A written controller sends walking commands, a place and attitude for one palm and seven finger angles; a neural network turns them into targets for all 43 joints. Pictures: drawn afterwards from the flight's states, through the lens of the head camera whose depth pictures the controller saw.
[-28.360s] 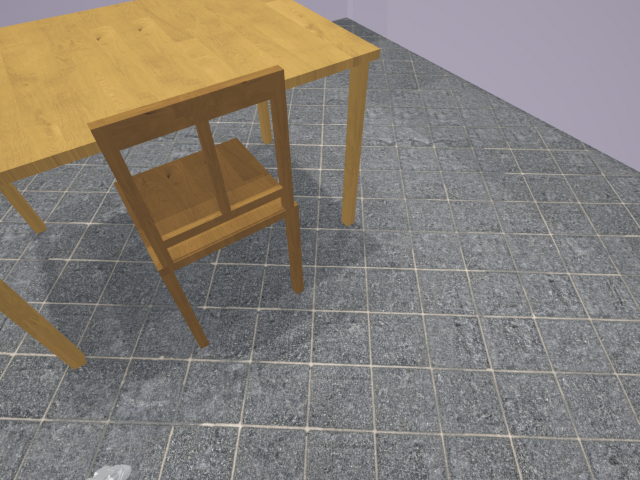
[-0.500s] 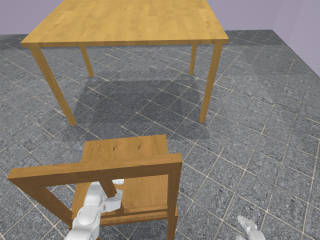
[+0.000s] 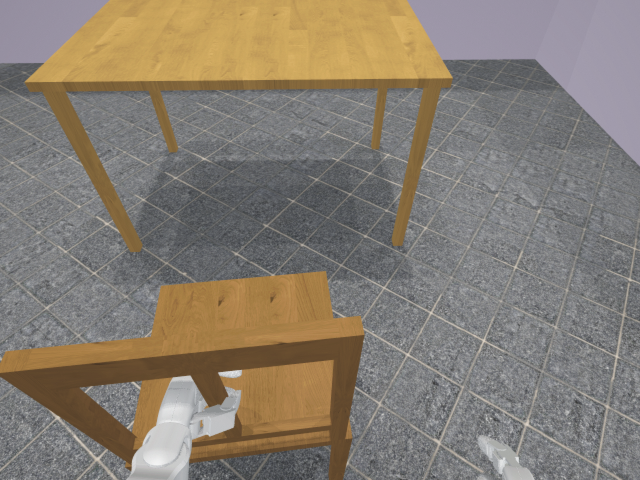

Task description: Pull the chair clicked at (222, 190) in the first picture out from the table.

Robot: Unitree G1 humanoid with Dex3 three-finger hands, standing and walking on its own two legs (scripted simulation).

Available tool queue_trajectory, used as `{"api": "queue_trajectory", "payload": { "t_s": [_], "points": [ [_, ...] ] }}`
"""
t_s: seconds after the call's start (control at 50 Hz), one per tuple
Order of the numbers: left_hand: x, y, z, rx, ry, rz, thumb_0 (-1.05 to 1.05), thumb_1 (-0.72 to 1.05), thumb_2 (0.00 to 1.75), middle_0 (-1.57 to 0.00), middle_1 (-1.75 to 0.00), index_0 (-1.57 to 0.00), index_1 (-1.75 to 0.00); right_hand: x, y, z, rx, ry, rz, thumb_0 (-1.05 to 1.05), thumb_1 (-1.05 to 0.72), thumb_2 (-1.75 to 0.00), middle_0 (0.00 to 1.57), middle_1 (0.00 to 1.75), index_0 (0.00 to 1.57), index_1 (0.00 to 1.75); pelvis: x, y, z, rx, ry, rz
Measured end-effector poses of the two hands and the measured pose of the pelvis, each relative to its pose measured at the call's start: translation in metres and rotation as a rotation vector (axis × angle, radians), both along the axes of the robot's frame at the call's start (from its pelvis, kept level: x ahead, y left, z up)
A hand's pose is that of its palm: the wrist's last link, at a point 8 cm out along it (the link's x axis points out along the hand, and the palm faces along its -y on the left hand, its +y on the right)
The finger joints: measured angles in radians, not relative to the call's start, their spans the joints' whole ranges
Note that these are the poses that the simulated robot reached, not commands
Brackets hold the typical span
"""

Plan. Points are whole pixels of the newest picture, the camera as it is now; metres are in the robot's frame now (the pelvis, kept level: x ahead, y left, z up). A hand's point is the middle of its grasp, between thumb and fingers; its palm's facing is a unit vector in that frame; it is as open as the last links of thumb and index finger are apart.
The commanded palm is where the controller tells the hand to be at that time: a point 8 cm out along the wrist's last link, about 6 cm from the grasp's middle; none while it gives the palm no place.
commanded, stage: open the thumb and straighten the fingers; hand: left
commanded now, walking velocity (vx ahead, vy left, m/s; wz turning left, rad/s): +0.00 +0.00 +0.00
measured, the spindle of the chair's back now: (220, 403) +0.25 +0.15 -0.10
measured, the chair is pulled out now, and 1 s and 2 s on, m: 0.72 0.72 0.72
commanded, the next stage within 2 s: draw the fingers out of the gap in 0.64 s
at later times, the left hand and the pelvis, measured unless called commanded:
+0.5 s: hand (212, 406) +0.24 +0.15 -0.06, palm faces +0.02 -0.99 -0.16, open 15.7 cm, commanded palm +0.21 +0.20 -0.04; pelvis +0.02 +0.00 -0.03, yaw +2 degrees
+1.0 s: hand (201, 454) +0.18 +0.16 -0.07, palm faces +0.04 -0.99 -0.17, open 17.4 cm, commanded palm +0.15 +0.21 -0.04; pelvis +0.02 +0.00 -0.05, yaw +3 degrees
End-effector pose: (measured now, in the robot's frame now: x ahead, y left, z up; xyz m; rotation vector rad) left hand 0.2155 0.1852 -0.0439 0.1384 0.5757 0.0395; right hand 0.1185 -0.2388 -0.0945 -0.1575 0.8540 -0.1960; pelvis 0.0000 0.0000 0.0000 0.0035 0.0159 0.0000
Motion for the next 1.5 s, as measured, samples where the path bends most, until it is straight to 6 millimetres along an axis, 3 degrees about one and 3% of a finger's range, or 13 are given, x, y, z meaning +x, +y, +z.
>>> {"api": "queue_trajectory", "payload": {
  "t_s": [0.1,0.22,0.32,0.42,0.6,0.74,0.84,1.12,1.5],
  "points": [
    [0.005,0.002,0.006,-0.001,-0.028,-0.030,0.04,0.42,0.66,-0.33,-1.33,-0.49,-1.45,0.006,-0.003,-0.001,-0.001,-0.067,0.020,0.01,-0.91,-0.90,0.20,0.30,0.20,0.30,-0.001,0.001,-0.008,-0.003,0.044,0.002],
    [0.007,0.008,0.007,0.005,-0.021,-0.015,0.02,-0.05,0.44,-0.39,-1.32,-0.47,-1.38,0.023,-0.005,-0.003,-0.019,-0.132,0.044,0.01,-0.91,-0.90,0.20,0.30,0.20,0.30,0.002,0.003,-0.018,-0.005,0.089,0.005],
    [0.004,0.014,0.005,0.013,0.003,0.003,0.00,-0.33,0.30,-0.36,-1.14,-0.40,-1.17,0.040,-0.001,-0.007,-0.025,-0.178,0.068,0.01,-0.91,-0.90,0.20,0.30,0.20,0.30,0.006,0.004,-0.024,-0.008,0.116,0.016],
    [0.004,0.015,0.001,0.011,0.019,0.006,-0.01,-0.46,0.24,-0.28,-0.86,-0.30,-0.87,0.054,0.005,-0.010,-0.029,-0.205,0.092,0.01,-0.91,-0.90,0.20,0.30,0.20,0.30,0.011,0.005,-0.030,-0.012,0.133,0.028],
    [-0.007,0.019,0.003,0.029,0.023,0.020,-0.01,-0.52,0.21,-0.10,-0.29,-0.10,-0.29,0.065,0.011,-0.016,-0.021,-0.220,0.098,0.01,-0.91,-0.90,0.20,0.30,0.20,0.30,0.020,0.005,-0.037,-0.017,0.155,0.037],
    [-0.013,0.015,0.001,0.020,0.025,0.018,-0.01,-0.53,0.20,-0.03,-0.08,-0.03,-0.08,0.065,0.009,-0.019,-0.039,-0.214,0.101,0.01,-0.90,-0.90,0.20,0.30,0.20,0.30,0.021,0.004,-0.041,-0.021,0.162,0.046],
    [-0.022,0.018,-0.001,0.028,0.038,0.033,-0.01,-0.53,0.20,-0.01,-0.03,-0.01,-0.03,0.064,0.007,-0.019,-0.040,-0.214,0.078,0.01,-0.90,-0.90,0.20,0.30,0.20,0.30,0.022,0.003,-0.042,-0.021,0.169,0.043],
    [-0.078,0.023,-0.001,0.023,0.066,0.053,-0.01,-0.53,0.20,0.00,0.00,0.00,0.00,0.072,0.011,-0.015,-0.048,-0.280,0.068,0.01,-0.90,-0.90,0.20,0.30,0.20,0.30,0.017,0.004,-0.049,-0.034,0.170,0.055],
    [-0.116,0.019,-0.001,0.013,0.086,0.059,-0.01,-0.53,0.20,0.00,0.00,0.00,0.00,0.074,0.025,-0.015,-0.026,-0.327,0.065,0.01,-0.90,-0.90,0.20,0.30,0.20,0.30,0.009,0.006,-0.057,-0.041,0.169,0.052]
  ]
}}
